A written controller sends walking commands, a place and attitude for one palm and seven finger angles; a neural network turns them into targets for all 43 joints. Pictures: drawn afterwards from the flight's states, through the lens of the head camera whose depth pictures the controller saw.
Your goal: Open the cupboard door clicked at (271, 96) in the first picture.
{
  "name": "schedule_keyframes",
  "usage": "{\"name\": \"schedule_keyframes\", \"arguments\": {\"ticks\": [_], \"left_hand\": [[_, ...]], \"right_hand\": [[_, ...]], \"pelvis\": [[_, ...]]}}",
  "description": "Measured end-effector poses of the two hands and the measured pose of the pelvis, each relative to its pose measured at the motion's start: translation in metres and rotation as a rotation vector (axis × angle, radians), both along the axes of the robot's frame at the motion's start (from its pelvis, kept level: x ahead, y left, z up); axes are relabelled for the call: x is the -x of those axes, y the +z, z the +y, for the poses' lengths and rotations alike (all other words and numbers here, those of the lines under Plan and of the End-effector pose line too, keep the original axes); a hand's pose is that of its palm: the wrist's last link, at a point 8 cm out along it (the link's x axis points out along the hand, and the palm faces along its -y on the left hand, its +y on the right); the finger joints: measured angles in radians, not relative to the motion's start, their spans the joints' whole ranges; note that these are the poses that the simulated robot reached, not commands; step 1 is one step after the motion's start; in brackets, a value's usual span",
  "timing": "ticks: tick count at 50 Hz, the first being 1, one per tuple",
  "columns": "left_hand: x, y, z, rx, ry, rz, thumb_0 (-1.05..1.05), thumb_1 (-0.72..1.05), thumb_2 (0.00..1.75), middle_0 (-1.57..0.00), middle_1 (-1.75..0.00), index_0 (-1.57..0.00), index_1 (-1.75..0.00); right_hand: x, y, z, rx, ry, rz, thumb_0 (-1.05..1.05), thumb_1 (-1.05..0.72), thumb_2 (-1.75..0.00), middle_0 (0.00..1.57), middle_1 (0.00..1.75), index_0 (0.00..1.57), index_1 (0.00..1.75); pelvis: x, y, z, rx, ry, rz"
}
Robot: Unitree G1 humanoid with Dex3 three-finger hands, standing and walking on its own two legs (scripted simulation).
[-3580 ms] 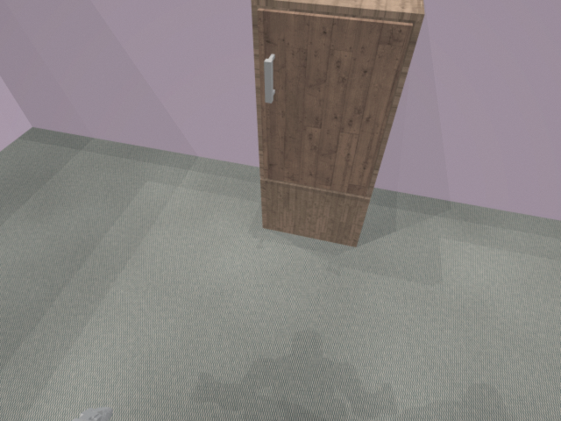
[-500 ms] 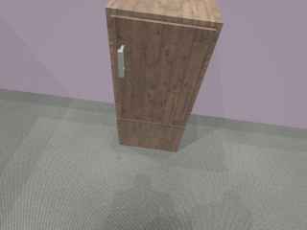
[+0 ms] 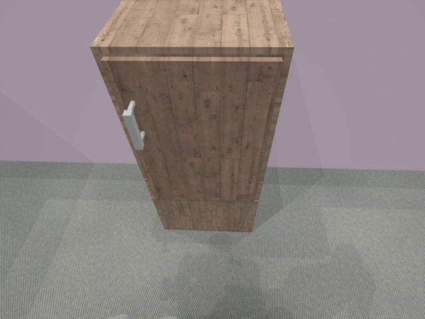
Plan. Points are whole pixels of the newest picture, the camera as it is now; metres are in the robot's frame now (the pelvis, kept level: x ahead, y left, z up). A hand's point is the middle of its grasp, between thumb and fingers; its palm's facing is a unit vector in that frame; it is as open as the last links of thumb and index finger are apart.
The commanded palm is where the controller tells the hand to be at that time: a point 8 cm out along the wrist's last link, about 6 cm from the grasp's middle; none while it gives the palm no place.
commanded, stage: come to a stop and stand still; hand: left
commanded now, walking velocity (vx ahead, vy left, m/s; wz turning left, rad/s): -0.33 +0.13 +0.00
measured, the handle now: (135, 125) +0.56 +0.22 +0.01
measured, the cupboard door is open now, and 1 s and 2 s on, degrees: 0 0 0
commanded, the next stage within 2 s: look again from close up in 1.32 s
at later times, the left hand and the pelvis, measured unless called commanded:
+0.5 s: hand out of the picture +0.02 +0.27 -0.18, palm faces +0.04 -0.98 -0.19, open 7.4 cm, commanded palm none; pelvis +0.00 +0.07 +0.01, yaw -1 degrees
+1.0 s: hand out of the picture -0.06 +0.16 -0.16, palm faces +0.00 -0.98 -0.18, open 7.4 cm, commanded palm none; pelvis -0.05 +0.01 +0.01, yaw -2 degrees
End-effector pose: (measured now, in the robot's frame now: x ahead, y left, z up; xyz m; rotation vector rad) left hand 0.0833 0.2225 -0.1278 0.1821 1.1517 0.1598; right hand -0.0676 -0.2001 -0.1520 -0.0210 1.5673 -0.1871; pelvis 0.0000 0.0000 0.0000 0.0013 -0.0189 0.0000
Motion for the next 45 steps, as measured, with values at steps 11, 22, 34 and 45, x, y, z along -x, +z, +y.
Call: {"name": "schedule_keyframes", "arguments": {"ticks": [11, 22, 34, 45], "left_hand": [[0.006, -0.008, 0.039, 0.008, 0.031, 0.078, 0.0, 0.92, 0.9, -0.21, -0.3, -0.21, -0.3], [0.05, -0.022, 0.088, 0.044, 0.056, 0.179, 0.01, 0.91, 0.9, -0.2, -0.3, -0.2, -0.3], [0.102, -0.011, 0.079, 0.042, 0.016, 0.287, 0.01, 0.91, 0.9, -0.2, -0.3, -0.2, -0.3], [0.138, 0.003, 0.013, 0.015, 0.025, 0.246, 0.01, 0.91, 0.9, -0.2, -0.3, -0.2, -0.3]], "right_hand": [[-0.15, 0.019, -0.011, 0.119, 0.113, -0.3, 0.0, -0.92, -0.9, 0.2, 0.3, 0.2, 0.3], [-0.163, 0.051, 0.034, 0.176, 0.172, -0.394, 0.0, -0.91, -0.9, 0.2, 0.3, 0.2, 0.3], [-0.071, 0.047, 0.02, 0.175, 0.048, -0.272, -0.01, -0.92, -0.9, 0.21, 0.3, 0.21, 0.3], [0.029, 0.012, -0.005, 0.042, -0.013, -0.074, 0.0, -0.91, -0.9, 0.2, 0.3, 0.2, 0.3]], "pelvis": [[-0.013, 0.002, 0.029, 0.011, 0.003, 0.001], [-0.002, 0.009, 0.063, 0.045, -0.014, 0.009], [0.021, 0.018, 0.057, 0.044, -0.034, 0.013], [0.05, 0.015, 0.017, -0.018, -0.034, -0.002]]}}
